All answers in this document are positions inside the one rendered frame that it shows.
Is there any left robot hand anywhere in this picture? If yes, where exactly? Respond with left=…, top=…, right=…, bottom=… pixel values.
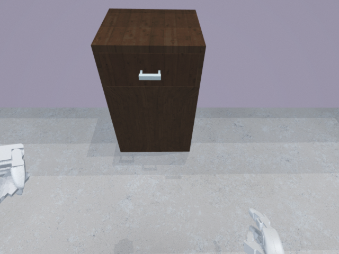
left=0, top=143, right=30, bottom=203

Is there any drawer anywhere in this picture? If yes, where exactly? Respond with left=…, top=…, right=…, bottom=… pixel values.
left=99, top=52, right=199, bottom=86

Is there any cabinet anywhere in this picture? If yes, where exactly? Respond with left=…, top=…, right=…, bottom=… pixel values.
left=91, top=8, right=206, bottom=152

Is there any right robot hand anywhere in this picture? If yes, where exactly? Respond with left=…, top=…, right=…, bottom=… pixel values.
left=244, top=208, right=284, bottom=254

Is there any handle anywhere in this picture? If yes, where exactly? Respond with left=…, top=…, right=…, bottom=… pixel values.
left=139, top=70, right=161, bottom=80

